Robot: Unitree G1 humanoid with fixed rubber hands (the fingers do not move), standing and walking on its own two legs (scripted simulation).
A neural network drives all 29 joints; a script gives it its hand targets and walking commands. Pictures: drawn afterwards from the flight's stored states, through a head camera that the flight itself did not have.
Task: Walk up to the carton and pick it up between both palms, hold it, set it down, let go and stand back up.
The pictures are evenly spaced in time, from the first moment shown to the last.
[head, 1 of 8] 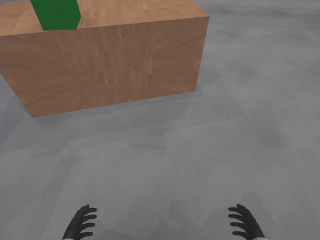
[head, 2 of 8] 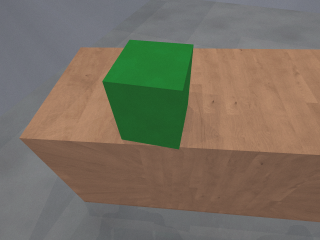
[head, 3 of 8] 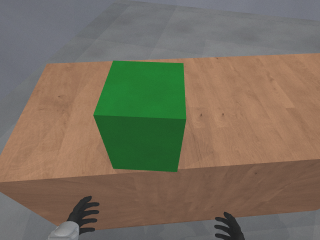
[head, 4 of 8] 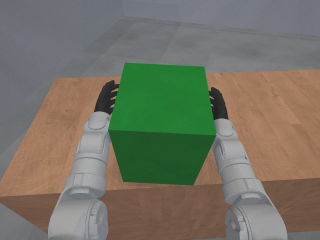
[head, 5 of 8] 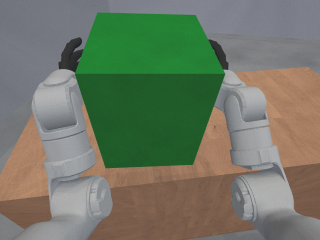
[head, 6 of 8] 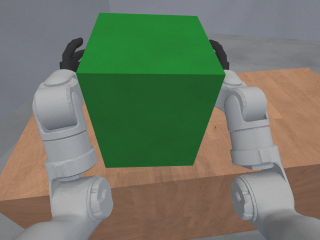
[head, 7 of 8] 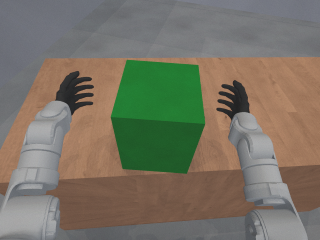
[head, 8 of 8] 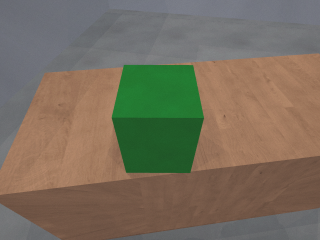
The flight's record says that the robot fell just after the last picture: no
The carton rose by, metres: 0.21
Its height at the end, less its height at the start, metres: +0.00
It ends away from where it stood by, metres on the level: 0.02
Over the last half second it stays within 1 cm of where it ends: yes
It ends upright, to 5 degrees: yes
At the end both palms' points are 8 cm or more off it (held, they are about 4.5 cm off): yes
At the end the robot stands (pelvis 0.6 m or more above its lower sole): yes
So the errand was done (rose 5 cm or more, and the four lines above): yes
